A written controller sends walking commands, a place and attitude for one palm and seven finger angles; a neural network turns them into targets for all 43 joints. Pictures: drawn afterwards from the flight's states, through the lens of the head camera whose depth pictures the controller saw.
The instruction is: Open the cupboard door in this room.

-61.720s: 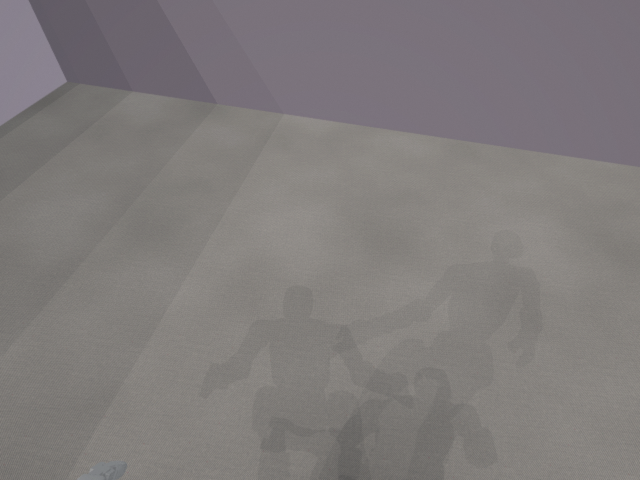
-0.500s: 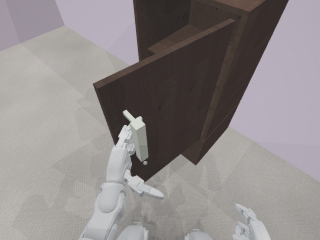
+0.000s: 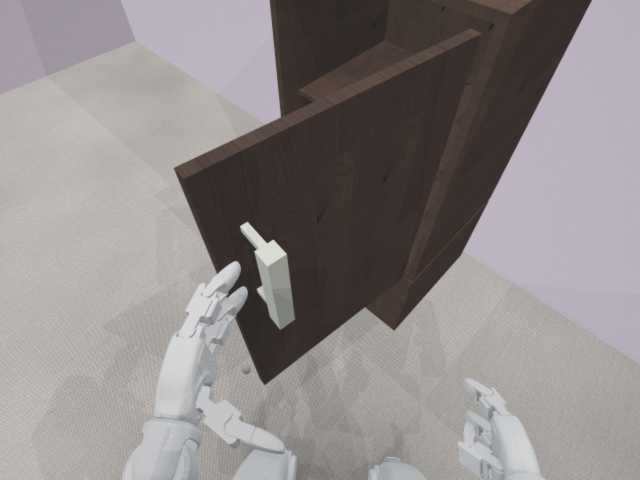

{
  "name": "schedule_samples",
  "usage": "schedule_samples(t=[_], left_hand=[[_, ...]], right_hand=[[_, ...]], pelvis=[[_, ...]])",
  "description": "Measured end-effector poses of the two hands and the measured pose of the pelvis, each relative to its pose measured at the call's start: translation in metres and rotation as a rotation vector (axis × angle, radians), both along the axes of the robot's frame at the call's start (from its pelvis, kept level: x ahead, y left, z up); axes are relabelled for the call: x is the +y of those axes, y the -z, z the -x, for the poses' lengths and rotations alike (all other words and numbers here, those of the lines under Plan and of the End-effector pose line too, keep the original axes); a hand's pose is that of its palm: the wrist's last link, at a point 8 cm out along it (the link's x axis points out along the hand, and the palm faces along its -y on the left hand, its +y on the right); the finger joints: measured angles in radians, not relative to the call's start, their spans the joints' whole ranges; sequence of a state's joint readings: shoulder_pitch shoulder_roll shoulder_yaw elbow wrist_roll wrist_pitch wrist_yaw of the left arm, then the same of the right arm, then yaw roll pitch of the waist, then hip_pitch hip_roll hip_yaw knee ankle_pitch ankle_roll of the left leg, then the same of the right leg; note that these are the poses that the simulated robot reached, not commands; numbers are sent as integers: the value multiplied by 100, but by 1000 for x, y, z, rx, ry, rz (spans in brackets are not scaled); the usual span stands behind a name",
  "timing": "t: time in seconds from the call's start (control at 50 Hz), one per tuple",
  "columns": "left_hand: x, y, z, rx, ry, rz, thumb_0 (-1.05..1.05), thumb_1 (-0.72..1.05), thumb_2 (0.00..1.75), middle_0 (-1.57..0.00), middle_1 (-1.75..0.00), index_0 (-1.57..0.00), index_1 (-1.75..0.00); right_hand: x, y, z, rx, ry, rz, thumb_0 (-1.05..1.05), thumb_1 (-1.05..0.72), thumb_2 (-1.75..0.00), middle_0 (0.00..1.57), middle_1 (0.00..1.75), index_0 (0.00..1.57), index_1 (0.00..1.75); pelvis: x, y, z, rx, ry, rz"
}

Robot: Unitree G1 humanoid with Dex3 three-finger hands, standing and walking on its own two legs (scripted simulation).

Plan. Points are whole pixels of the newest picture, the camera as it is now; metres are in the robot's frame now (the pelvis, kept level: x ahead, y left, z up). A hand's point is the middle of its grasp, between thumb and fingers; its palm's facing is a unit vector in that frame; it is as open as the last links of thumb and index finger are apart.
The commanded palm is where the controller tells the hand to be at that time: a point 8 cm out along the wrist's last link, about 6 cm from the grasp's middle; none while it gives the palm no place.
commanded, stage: slide the hand sideways off the handle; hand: left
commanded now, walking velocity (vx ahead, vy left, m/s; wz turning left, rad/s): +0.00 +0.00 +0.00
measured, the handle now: (267, 277) +0.34 +0.09 +0.07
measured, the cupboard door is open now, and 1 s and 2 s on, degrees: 83 83 83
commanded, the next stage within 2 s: draw the hand back to the body in 0.36 s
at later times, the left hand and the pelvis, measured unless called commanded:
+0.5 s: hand (205, 394) +0.21 +0.14 +0.06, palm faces -0.04 -1.00 -0.03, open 16.3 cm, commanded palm +0.19 +0.19 +0.07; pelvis +0.00 -0.01 -0.01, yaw +0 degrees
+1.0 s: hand (117, 378) +0.20 +0.19 +0.13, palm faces +0.01 -0.99 -0.11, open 16.1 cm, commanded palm +0.17 +0.25 +0.15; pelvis +0.01 +0.01 +0.03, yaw +0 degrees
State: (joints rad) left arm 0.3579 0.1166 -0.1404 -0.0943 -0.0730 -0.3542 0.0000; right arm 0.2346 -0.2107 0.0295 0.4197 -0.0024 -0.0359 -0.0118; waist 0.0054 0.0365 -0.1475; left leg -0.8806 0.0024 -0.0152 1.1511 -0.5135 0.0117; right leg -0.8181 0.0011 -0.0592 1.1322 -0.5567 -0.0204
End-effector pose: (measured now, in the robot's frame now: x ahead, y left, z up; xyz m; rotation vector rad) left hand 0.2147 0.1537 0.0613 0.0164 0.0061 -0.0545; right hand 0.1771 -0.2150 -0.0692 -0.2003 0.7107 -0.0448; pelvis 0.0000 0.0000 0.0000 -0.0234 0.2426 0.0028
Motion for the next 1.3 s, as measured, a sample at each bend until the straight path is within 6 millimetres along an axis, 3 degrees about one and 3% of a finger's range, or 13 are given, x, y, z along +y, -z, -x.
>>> schedule_samples(t=[0.32, 0.52, 0.76, 0.98, 1.1, 1.3], left_hand=[[30, 0, 23, 32, -37, -28, -1, -50, 30, -16, -31, -16, -31], [37, 1, 27, 14, -13, -17, -1, -50, 30, -15, -30, -15, -30], [66, -46, 33, 3, -50, -46, -1, -50, 30, -16, -30, -15, -30], [88, -75, 41, -26, -44, -57, -1, -47, 32, -16, -30, -15, -30], [106, -95, 43, 44, -230, -256, -1, -34, 37, -16, -30, -16, -30], [128, -130, 39, 26, -373, -361, -1, -3, 51, -18, -30, -17, -30]], right_hand=[[-28, 6, 6, 0, 55, 33, 1, -90, -90, 20, 30, 20, 29], [-29, 8, 7, -22, 62, 48, 1, -90, -90, 20, 30, 20, 29], [-10, -22, 9, -53, 83, 8, 1, -90, -90, 20, 30, 20, 29], [0, -48, -5, -129, 53, 22, 1, -90, -90, 20, 30, 20, 30], [9, -61, -9, -123, 68, 32, 1, -90, -90, 20, 30, 20, 30], [22, -70, -11, -84, 48, 29, 1, -90, -90, 20, 30, 20, 30]], pelvis=[[-14, 5, -3, 14, -2, -1], [-13, 10, 2, 17, -5, 8], [-3, -16, -5, -48, -6, 15], [7, -29, -8, -98, -13, 23], [12, -44, -14, -134, 2, 16], [20, -66, -25, -204, 10, 5]])
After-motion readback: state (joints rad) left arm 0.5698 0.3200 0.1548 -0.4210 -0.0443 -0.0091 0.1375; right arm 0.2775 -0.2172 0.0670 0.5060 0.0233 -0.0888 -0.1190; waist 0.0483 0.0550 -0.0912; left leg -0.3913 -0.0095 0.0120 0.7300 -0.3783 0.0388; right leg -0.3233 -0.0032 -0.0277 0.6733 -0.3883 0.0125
